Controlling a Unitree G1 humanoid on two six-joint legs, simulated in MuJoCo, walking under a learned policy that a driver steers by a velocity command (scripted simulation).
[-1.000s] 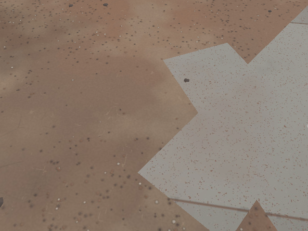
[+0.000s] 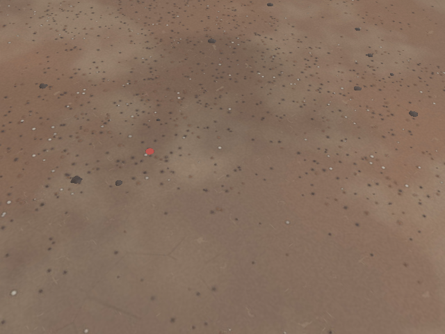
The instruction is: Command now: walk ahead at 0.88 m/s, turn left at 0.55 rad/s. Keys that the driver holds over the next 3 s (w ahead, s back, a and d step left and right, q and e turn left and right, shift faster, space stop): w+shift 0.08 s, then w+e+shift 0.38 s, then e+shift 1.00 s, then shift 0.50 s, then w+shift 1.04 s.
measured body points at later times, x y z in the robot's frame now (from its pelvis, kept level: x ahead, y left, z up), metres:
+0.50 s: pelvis +0.42 -0.05 +0.01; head +0.44 -0.05 +0.46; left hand +0.39 +0.23 -0.12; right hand +0.63 -0.29 -0.06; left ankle +0.57 +0.11 -0.67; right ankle +0.38 -0.09 -0.73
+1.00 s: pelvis +0.70 -0.04 +0.00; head +0.74 -0.09 +0.45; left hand +1.04 +0.07 -0.06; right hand +0.63 -0.36 -0.11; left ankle +0.79 +0.04 -0.74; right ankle +0.70 -0.20 -0.68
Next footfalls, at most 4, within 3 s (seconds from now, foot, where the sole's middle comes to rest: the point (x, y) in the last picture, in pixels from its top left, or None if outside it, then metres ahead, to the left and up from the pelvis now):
0.22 right None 0.42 -0.09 -0.77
0.68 left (198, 237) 0.83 0.02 -0.77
1.12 right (273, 264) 0.72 -0.23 -0.77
1.52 left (239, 212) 0.93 -0.13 -0.77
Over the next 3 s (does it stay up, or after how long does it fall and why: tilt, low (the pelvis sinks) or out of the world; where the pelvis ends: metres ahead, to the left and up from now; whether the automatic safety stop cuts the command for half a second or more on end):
stays up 0.97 -0.70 0.00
